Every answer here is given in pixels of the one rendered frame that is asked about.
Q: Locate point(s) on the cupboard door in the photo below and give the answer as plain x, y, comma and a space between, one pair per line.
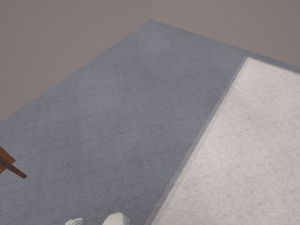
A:
12, 168

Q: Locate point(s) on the robot left thigh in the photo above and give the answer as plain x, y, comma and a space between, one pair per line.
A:
116, 219

